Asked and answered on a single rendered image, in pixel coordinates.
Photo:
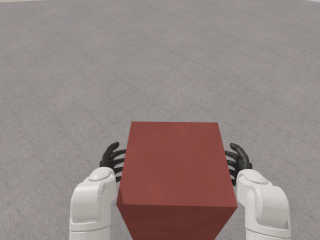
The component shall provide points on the robot right hand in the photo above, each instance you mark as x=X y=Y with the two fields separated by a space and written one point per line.
x=242 y=161

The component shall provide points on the left robot forearm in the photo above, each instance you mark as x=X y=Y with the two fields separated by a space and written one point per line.
x=90 y=206

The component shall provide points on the carton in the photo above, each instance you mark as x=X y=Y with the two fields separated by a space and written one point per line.
x=175 y=182

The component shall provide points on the right robot forearm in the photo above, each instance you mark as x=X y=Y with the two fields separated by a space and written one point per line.
x=267 y=209

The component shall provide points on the robot left hand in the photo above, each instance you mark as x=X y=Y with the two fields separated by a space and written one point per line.
x=109 y=155

